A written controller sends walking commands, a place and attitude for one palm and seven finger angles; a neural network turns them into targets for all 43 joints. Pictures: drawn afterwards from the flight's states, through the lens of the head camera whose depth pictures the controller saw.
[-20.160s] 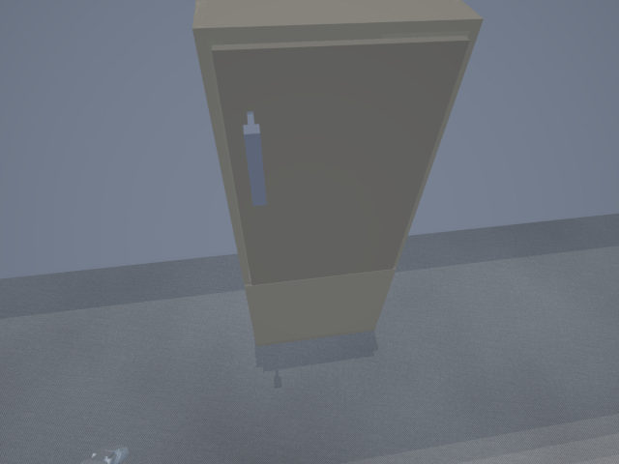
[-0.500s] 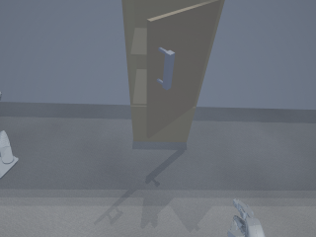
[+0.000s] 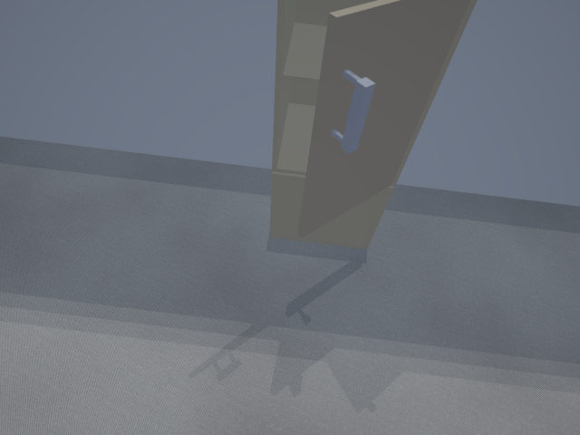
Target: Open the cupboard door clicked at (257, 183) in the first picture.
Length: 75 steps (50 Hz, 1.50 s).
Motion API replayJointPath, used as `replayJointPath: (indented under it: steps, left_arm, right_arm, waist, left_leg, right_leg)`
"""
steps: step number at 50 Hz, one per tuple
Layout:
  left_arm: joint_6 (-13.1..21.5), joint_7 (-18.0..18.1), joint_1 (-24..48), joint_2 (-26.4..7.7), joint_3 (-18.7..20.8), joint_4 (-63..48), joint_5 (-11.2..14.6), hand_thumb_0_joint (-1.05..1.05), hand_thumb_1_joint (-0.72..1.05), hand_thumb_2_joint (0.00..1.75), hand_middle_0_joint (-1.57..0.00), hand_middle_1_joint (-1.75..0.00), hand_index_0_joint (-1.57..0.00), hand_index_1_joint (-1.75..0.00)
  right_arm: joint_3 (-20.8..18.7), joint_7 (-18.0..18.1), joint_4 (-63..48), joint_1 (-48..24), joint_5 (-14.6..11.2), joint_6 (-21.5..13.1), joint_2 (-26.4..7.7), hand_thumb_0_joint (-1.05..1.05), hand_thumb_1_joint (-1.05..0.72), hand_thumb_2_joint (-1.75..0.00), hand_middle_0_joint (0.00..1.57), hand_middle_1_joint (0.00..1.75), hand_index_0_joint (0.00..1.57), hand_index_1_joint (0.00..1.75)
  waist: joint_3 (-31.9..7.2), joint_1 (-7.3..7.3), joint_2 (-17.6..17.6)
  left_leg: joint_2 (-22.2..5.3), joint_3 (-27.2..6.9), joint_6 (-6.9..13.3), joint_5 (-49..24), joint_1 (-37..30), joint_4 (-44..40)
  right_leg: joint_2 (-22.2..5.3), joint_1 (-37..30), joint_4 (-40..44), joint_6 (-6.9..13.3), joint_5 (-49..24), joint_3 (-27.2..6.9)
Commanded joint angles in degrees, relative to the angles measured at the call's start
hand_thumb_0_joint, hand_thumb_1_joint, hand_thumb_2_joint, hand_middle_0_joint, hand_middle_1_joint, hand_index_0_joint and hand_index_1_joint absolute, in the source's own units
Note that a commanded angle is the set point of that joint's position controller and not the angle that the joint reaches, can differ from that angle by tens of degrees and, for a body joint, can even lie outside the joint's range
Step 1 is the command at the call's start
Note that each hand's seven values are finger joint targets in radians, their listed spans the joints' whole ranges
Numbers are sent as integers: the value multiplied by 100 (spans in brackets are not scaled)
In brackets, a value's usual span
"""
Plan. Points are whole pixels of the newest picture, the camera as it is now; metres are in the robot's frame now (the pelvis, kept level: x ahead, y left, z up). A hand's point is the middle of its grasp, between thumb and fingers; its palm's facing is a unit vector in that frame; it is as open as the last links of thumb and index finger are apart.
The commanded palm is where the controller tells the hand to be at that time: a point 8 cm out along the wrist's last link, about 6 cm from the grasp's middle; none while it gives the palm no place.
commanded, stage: let the arm hang, fingers relaxed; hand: left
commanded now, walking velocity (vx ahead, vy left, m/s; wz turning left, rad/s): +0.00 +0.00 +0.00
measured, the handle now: (349, 112) +0.66 -0.07 +0.07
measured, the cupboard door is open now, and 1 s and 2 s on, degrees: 43 43 43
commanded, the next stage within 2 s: look to check the result in 0.72 s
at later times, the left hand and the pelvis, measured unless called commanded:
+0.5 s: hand out of the picture -0.02 +0.20 -0.17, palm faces +0.00 -0.98 -0.20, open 7.4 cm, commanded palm none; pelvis -0.01 +0.02 +0.01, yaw -2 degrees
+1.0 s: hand out of the picture -0.02 +0.19 -0.17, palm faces +0.01 -0.98 -0.19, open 7.4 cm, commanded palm none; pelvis -0.01 +0.02 +0.01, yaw -2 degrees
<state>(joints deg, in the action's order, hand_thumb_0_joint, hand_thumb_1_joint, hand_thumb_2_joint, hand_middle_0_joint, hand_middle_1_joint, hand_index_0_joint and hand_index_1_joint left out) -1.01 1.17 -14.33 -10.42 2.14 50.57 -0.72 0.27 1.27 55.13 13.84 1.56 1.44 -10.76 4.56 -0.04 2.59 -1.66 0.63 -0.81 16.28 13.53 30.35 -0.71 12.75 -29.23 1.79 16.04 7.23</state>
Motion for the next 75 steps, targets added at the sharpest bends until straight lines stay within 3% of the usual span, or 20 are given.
replayJointPath:
  steps: [1, 2, 4, 7, 12, 18, 24, 29, 35, 43, 51, 53, 59, 69, 71, 75]
  left_arm:
    - [137, 16, -183, -705, 75, 245, 20, 0, 90, 90, -20, -30, -20, -30]
    - [139, 9, -121, -719, 65, 359, 9, 0, 90, 90, -20, -30, -20, -30]
    - [145, -2, -69, -650, 16, 599, 13, 0, 90, 90, -20, -30, -20, -30]
    - [157, 2, -109, -637, -9, 868, 19, 0, 90, 90, -20, -30, -20, -30]
    - [181, 24, -208, -599, -36, 1151, 29, 0, 90, 90, -20, -30, -20, -30]
    - [165, 49, -301, -545, -56, 1346, 20, 0, 90, 90, -20, -30, -20, -30]
    - [187, 69, -451, -433, -50, 1439, 24, 0, 90, 90, -20, -30, -20, -30]
    - [172, 79, -510, -344, -39, 1470, 17, 0, 90, 90, -20, -30, -20, -30]
    - [183, 88, -595, -245, -24, 1474, 16, 0, 90, 90, -20, -30, -20, -30]
    - [188, 93, -608, -236, -3, 1442, 11, 0, 90, 90, -20, -30, -20, -30]
    - [223, 96, -631, -245, 1, 1426, 22, 0, 90, 90, -20, -30, -20, -30]
    - [226, 100, -604, -274, 3, 1421, 20, 0, 90, 90, -20, -30, -20, -30]
    - [230, 97, -570, -290, -9, 1414, 24, 0, 90, 90, -20, -30, -20, -30]
    - [251, 89, -519, -317, -4, 1417, 26, 0, 90, 90, -20, -30, -20, -30]
    - [208, 86, -516, -309, 27, 1393, 23, 0, 90, 90, -20, -30, -20, -30]
    - [94, 43, -321, -530, 199, 1208, -9, 0, 90, 90, -20, -30, -20, -30]
  right_arm:
    - [-119, 47, -111, -8, -10, -146, -576, 0, -90, -90, 20, 30, 20, 30]
    - [-132, 45, -60, 55, -25, -138, -592, 0, -90, -90, 20, 30, 20, 30]
    - [-137, 40, 113, 150, -23, -136, -602, 0, -90, -90, 20, 30, 20, 30]
    - [-128, 37, 315, 243, -33, -144, -592, 0, -90, -90, 20, 30, 20, 30]
    - [-106, 37, 589, 380, -41, -167, -534, 0, -90, -90, 20, 30, 20, 30]
    - [-77, 34, 808, 456, -32, -157, -406, 0, -90, -90, 20, 30, 20, 30]
    - [-68, 50, 906, 570, -36, -179, -292, 0, -90, -90, 20, 30, 20, 30]
    - [-73, 63, 941, 651, -33, -168, -204, 0, -90, -90, 20, 30, 20, 30]
    - [-89, 74, 938, 757, -27, -173, -156, 0, -90, -90, 20, 30, 20, 30]
    - [-108, 70, 918, 818, -32, -171, -124, 0, -90, -90, 20, 30, 20, 30]
    - [-104, 72, 940, 766, -35, -187, -137, 0, -90, -90, 20, 30, 20, 30]
    - [-106, 67, 939, 747, -47, -183, -137, 0, -90, -90, 20, 30, 20, 30]
    - [-98, 66, 958, 678, -38, -175, -153, 0, -90, -90, 20, 30, 20, 30]
    - [-100, 77, 956, 559, -39, -200, -227, 0, -90, -90, 20, 30, 20, 30]
    - [-120, 106, 956, 559, -38, -162, -202, 0, -90, -90, 20, 30, 20, 30]
    - [-245, 138, 817, 475, -36, -58, -329, 0, -90, -90, 20, 30, 20, 30]
  waist:
    - [-608, 11, -1322]
    - [-454, 7, -890]
    - [-196, -22, -508]
    - [-46, -11, -355]
    - [-175, -18, -78]
    - [23, -31, -173]
    - [-86, -30, -330]
    - [144, -38, -394]
    - [97, -45, -463]
    - [116, -53, -330]
    - [-61, -52, -330]
    - [-37, -53, -193]
    - [80, -57, -335]
    - [-53, -42, -324]
    - [-66, -49, -391]
    - [-66, -75, -135]
  left_leg:
    - [-417, -390, 228, -1231, 41, -785]
    - [-449, -440, 229, -1077, 76, -869]
    - [-438, -447, 229, -824, 74, -1006]
    - [-434, -425, 247, -697, 10, -1141]
    - [-426, -381, 268, -677, -158, -1221]
    - [-404, -340, 261, -411, -61, -1336]
    - [-382, -285, 258, -564, -130, -1292]
    - [-369, -307, 252, -320, 40, -1350]
    - [-356, -296, 255, -341, 30, -1304]
    - [-363, -312, 265, -283, 86, -1284]
    - [-367, -267, 258, -743, -127, -1164]
    - [-373, -261, 253, -750, -110, -1154]
    - [-360, -244, 227, -739, -120, -1177]
    - [-377, -260, 220, -992, -236, -1175]
    - [-426, -156, 203, -1027, -359, -1026]
    - [-481, 136, 153, -666, -236, -643]
  right_leg:
    - [-555, -699, 708, 56, -1037, -654]
    - [-551, -644, 805, 50, -924, -626]
    - [-563, -465, 950, 47, -689, -668]
    - [-575, -353, 1066, 39, -488, -666]
    - [-580, -355, 1078, 12, -432, -673]
    - [-586, -198, 1083, -4, -250, -724]
    - [-593, -218, 1042, -4, -376, -748]
    - [-577, -109, 1043, -3, -260, -737]
    - [-558, -97, 1012, -3, -319, -741]
    - [-548, -60, 989, -1, -272, -733]
    - [-581, -114, 985, 4, -526, -732]
    - [-591, -126, 1001, 1, -510, -720]
    - [-590, -70, 1061, 10, -472, -764]
    - [-605, -234, 1081, 10, -730, -727]
    - [-596, -95, 1014, 26, -929, -845]
    - [-690, 139, 843, 116, -1077, -1083]
